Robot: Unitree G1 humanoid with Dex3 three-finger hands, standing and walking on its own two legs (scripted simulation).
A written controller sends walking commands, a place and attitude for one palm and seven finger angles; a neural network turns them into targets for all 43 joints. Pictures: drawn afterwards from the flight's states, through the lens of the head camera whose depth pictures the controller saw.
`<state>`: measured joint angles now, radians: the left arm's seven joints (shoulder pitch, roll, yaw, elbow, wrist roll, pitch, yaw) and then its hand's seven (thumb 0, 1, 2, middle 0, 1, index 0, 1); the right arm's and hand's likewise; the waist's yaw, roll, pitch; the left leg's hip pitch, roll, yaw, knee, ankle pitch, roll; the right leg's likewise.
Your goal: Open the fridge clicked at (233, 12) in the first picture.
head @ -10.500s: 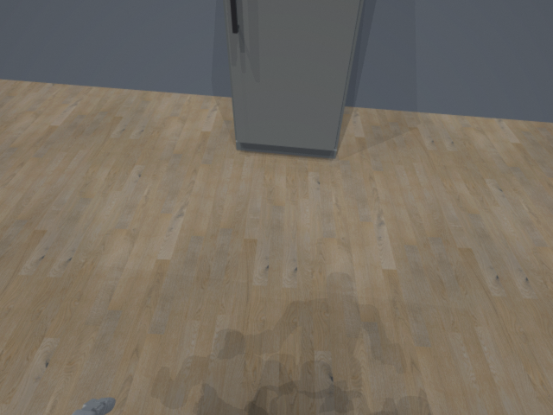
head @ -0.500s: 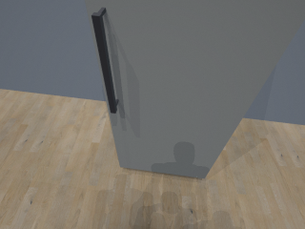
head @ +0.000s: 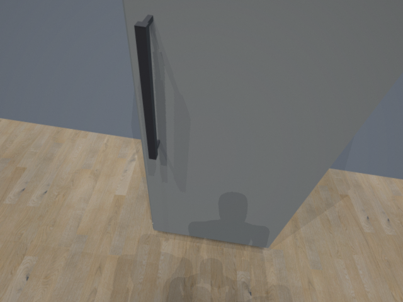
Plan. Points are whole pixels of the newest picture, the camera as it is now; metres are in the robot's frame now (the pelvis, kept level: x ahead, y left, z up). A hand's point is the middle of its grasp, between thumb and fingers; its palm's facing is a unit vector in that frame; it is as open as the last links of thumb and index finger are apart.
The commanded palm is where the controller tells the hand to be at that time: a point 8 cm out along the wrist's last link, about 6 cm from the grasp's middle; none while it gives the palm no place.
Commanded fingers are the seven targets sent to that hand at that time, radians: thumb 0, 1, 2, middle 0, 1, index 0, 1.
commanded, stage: come to a stop and stand still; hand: left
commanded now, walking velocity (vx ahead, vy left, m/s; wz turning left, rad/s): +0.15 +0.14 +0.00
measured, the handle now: (151, 100) +0.51 +0.17 +0.12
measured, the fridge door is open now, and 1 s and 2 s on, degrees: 0 0 0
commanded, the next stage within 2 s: none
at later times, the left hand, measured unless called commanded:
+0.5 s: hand out of the picture +0.11 +0.18 -0.17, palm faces +0.06 -0.98 -0.20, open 7.3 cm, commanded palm none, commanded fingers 0.00 0.90 0.90 -0.20 -0.30 -0.20 -0.30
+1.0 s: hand out of the picture +0.01 +0.18 -0.15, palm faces +0.05 -0.95 -0.31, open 7.4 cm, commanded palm none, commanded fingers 0.00 0.90 0.90 -0.20 -0.30 -0.20 -0.30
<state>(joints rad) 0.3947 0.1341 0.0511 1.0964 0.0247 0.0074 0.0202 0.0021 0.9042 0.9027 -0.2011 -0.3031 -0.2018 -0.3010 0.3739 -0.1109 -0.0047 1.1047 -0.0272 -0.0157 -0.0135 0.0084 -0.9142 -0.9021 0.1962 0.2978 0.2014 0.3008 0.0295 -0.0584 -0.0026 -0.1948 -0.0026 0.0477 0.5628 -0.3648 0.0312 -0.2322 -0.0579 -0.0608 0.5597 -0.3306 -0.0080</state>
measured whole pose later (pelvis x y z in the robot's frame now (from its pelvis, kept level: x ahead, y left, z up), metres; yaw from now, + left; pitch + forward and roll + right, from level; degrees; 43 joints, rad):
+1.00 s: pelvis -0.02 -0.03 +0.00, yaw +1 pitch -3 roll +2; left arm 0.27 0.20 0.02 1.01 0.01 0.01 0.01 0.01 0.90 0.90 -0.20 -0.30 -0.20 -0.30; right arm 0.33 -0.23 -0.03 0.97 -0.03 0.01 -0.01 0.01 -0.92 -0.90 0.20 0.30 0.20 0.30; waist -0.01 0.05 0.02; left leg -0.16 -0.01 0.06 0.49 -0.29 0.01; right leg -0.34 0.00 -0.04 0.55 -0.20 -0.06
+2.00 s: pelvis -0.12 -0.08 -0.01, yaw +2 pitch -5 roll +4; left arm 0.26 0.16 0.06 1.05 0.02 0.04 0.00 0.00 0.91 0.90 -0.20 -0.30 -0.20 -0.30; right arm 0.38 -0.16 -0.04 1.08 -0.03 0.02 -0.03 0.01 -0.91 -0.90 0.20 0.30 0.20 0.30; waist -0.01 -0.02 0.02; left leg -0.28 0.00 -0.01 0.53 -0.28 -0.01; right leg -0.48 0.03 -0.05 0.75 -0.34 -0.03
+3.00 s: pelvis -0.18 -0.14 -0.01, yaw +5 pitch +0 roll +1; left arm 0.31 0.13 0.03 1.02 0.02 0.02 0.01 0.01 0.90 0.90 -0.21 -0.30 -0.21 -0.30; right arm 0.23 -0.19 -0.04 0.94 -0.02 -0.02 -0.02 0.01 -0.91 -0.90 0.19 0.30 0.20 0.30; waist 0.03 -0.05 0.07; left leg -0.34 0.01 0.02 0.57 -0.22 -0.01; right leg -0.29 -0.05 0.04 0.70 -0.45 0.00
